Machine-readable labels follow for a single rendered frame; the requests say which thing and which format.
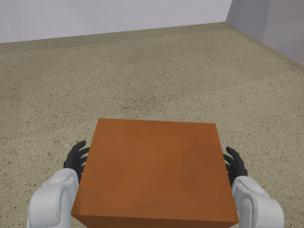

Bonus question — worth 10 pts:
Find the robot right hand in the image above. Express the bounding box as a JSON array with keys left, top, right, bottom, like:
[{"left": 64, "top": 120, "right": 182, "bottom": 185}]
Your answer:
[{"left": 223, "top": 146, "right": 248, "bottom": 188}]

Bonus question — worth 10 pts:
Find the robot left forearm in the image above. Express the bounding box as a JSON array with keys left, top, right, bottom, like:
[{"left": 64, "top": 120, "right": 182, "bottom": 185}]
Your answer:
[{"left": 27, "top": 168, "right": 79, "bottom": 228}]

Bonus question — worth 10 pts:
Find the carton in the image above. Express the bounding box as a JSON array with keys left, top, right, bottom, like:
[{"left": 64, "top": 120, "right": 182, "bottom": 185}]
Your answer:
[{"left": 70, "top": 118, "right": 239, "bottom": 228}]

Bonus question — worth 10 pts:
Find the robot left hand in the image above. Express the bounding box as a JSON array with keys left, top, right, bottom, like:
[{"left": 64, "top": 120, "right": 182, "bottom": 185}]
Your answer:
[{"left": 63, "top": 141, "right": 90, "bottom": 184}]

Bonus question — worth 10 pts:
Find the robot right forearm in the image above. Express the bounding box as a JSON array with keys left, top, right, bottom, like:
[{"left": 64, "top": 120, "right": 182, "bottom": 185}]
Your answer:
[{"left": 231, "top": 176, "right": 285, "bottom": 228}]

